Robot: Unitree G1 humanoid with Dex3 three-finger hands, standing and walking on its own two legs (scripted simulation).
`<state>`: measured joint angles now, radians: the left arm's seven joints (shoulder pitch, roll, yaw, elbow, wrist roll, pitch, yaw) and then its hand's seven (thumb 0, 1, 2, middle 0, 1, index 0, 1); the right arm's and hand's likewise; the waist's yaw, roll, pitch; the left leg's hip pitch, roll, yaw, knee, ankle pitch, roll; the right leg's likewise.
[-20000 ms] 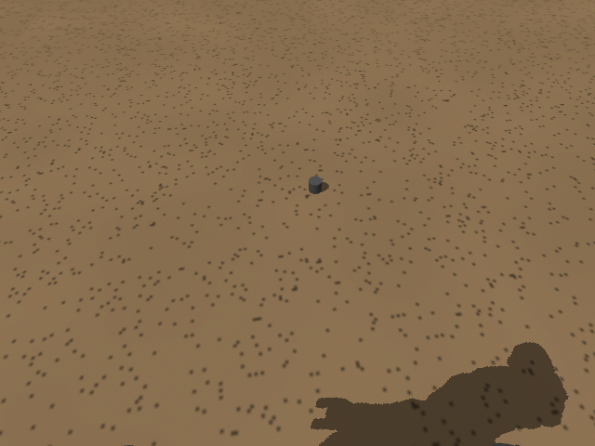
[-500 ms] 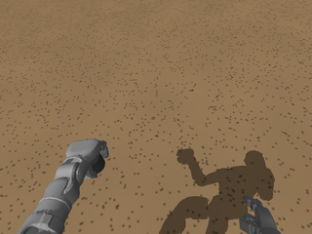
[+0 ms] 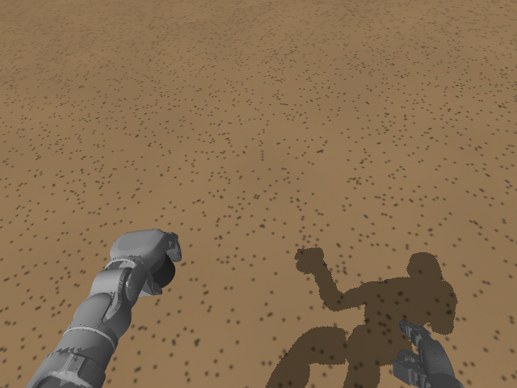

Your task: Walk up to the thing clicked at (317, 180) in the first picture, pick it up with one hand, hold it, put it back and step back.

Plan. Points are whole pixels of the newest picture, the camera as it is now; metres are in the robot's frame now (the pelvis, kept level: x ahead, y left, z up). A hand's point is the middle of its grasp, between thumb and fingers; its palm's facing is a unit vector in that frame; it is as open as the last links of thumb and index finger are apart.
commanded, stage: hold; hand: left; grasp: from above
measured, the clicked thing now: (153, 266) +0.32 +0.23 -0.04
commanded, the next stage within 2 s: crouch in 0.26 s
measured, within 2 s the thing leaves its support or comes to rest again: neither
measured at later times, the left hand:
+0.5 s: hand (153, 271) +0.30 +0.22 -0.03, palm faces -0.44 -0.08 -0.89, open 8.3 cm
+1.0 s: hand (171, 297) +0.33 +0.25 -0.23, palm faces -0.43 +0.02 -0.90, open 8.3 cm
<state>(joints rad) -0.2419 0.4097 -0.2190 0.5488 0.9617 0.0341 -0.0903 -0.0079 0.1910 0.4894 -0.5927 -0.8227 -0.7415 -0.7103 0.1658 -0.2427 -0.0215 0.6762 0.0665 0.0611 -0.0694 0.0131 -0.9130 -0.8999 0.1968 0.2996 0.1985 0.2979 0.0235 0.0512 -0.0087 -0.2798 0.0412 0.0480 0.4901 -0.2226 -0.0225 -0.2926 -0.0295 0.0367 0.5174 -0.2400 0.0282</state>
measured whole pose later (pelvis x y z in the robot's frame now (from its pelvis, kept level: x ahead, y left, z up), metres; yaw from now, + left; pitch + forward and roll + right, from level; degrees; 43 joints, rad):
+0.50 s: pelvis +0.01 +0.00 +0.00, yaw +0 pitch +1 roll +1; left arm -0.24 0.40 -0.21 0.58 0.97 0.02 -0.08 -0.01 0.19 0.49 -0.59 -0.83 -0.74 -0.71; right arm 0.16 -0.24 -0.03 0.68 0.07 0.07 -0.07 0.01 -0.91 -0.90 0.20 0.30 0.20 0.30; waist 0.02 0.05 -0.01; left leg -0.27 0.04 0.05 0.47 -0.22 -0.03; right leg -0.28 -0.03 0.03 0.50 -0.24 0.03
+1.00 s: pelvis -0.03 +0.01 -0.12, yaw +1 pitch +23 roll -2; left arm -0.58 0.43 -0.12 1.13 1.16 -0.08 0.33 0.00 0.18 0.49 -0.59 -0.82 -0.76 -0.70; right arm 0.20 -0.27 -0.09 0.71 -0.01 0.04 -0.02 0.01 -0.91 -0.90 0.20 0.30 0.20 0.30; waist -0.08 0.01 -0.15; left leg -1.20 0.05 -0.02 1.29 -0.49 -0.02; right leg -1.17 -0.02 0.01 1.26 -0.50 0.04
